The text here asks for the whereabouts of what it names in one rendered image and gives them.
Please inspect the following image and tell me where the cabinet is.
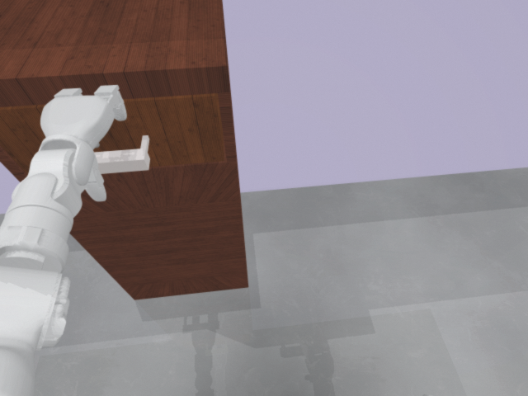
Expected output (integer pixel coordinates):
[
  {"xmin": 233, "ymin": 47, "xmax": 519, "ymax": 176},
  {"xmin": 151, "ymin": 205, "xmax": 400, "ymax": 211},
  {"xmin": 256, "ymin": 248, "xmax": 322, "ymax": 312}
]
[{"xmin": 0, "ymin": 0, "xmax": 248, "ymax": 300}]

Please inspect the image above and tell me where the drawer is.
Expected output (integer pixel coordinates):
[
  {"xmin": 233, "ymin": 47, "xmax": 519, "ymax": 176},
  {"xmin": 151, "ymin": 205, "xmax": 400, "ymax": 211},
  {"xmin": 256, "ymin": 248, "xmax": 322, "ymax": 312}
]
[{"xmin": 0, "ymin": 93, "xmax": 224, "ymax": 175}]

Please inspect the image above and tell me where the handle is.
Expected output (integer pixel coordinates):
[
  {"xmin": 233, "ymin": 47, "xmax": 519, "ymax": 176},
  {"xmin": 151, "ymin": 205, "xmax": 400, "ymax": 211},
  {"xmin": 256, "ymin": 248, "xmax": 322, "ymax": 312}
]
[{"xmin": 94, "ymin": 135, "xmax": 150, "ymax": 174}]

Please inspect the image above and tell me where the robot left upper arm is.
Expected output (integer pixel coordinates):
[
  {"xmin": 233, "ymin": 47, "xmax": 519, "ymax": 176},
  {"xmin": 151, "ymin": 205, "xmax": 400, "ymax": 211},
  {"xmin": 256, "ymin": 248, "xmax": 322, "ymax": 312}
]
[{"xmin": 0, "ymin": 266, "xmax": 70, "ymax": 396}]

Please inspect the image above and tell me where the left robot hand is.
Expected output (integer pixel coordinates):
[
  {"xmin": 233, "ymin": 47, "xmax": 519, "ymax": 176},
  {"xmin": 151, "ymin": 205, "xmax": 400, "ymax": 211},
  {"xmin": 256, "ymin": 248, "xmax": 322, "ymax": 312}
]
[{"xmin": 40, "ymin": 85, "xmax": 127, "ymax": 201}]

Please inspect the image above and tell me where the robot left forearm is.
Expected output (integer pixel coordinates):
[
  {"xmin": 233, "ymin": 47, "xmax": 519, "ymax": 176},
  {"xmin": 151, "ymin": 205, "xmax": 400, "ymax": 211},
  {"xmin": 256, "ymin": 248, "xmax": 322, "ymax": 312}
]
[{"xmin": 0, "ymin": 134, "xmax": 95, "ymax": 273}]

